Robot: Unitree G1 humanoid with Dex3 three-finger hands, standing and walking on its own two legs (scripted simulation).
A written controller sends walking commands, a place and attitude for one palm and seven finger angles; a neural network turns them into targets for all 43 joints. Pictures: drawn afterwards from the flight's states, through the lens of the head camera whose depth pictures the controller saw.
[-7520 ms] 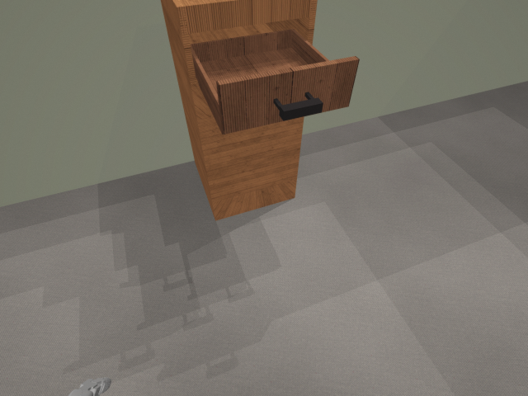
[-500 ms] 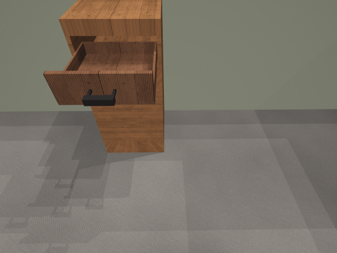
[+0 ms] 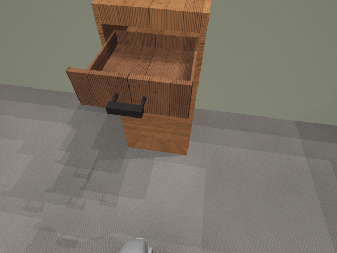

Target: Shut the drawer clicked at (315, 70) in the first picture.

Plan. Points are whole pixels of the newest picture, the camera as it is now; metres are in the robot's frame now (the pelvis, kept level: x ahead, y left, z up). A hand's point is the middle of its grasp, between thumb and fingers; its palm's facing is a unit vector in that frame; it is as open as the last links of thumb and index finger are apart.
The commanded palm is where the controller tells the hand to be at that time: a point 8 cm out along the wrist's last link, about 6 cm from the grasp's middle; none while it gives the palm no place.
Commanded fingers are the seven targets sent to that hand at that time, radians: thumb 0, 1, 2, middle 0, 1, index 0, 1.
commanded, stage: take the last steps up to it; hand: left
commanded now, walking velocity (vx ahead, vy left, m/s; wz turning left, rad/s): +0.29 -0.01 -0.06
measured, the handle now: (127, 104) +0.50 +0.19 +0.03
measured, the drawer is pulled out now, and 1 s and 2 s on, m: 0.30 0.30 0.30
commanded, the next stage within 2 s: come to a stop and stand still in 0.40 s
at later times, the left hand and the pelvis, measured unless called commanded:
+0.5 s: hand (117, 200) +0.27 +0.19 -0.15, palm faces -0.05 -0.98 -0.21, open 7.4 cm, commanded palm none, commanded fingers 0.00 0.90 0.90 -0.20 -0.30 -0.20 -0.30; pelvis +0.15 +0.02 +0.01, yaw -4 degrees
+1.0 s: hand (102, 220) +0.21 +0.23 -0.17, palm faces +0.01 -0.96 -0.29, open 7.3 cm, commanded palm none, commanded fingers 0.00 0.90 0.90 -0.20 -0.30 -0.20 -0.30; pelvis +0.14 +0.03 -0.01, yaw -2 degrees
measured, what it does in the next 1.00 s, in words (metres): walks ahead: left foot, then right foot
